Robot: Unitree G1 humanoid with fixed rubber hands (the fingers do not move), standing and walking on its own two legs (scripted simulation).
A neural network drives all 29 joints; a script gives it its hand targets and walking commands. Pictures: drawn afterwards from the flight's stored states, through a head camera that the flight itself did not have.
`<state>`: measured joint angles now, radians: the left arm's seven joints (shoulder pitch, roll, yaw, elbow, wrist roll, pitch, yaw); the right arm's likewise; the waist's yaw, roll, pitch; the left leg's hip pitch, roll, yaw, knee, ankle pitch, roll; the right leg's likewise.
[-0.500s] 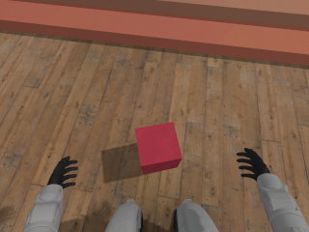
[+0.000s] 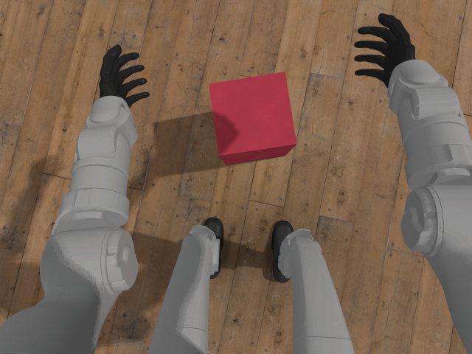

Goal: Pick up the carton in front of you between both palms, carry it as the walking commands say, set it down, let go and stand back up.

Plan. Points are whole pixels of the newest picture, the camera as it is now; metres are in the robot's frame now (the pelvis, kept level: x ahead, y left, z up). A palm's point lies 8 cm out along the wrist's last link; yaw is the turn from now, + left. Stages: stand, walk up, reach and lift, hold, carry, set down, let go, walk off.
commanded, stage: reach and lift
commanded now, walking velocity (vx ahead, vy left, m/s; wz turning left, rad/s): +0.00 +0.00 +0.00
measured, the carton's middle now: (251, 124) +0.54 +0.01 -0.54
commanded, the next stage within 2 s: none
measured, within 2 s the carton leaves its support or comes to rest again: leaves its support in 1.94 s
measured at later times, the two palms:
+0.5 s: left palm (159, 98) +0.51 +0.20 -0.22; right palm (344, 72) +0.58 -0.17 -0.22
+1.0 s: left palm (184, 125) +0.51 +0.20 -0.43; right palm (316, 108) +0.57 -0.16 -0.43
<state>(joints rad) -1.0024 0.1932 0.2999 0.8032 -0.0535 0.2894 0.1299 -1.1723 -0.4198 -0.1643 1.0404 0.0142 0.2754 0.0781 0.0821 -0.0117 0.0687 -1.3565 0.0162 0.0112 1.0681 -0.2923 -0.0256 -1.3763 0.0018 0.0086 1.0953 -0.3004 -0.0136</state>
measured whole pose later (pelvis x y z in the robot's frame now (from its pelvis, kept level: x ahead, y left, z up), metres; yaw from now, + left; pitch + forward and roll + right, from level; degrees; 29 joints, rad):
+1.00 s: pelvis -0.03 +0.01 -0.27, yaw +3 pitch +40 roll +4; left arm -1.46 0.24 0.25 1.05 -0.18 0.13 0.18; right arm -1.65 -0.52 0.01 1.27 0.17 0.13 -0.02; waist 0.07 0.02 0.33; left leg -2.24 -0.03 0.00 2.06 -0.52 -0.05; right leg -2.27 0.01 0.05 2.10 -0.53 0.00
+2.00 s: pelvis -0.01 +0.00 -0.30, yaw +3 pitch +38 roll +4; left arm -1.43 0.16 0.37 0.93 -0.08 0.23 0.17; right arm -1.52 -0.36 -0.04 1.06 0.06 0.23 -0.05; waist 0.04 0.05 0.32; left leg -2.28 -0.06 -0.02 2.20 -0.59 -0.08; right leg -2.31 0.01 0.04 2.25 -0.60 -0.02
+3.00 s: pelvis +0.01 +0.01 -0.07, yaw -2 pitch +36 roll +1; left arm -0.75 -0.11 0.48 0.57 0.20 0.40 0.06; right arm -0.82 0.04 -0.39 0.66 -0.24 0.41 -0.01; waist 0.03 0.01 -0.24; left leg -1.57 -0.05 -0.05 1.44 -0.49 -0.04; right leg -1.60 0.04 0.06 1.45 -0.47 0.02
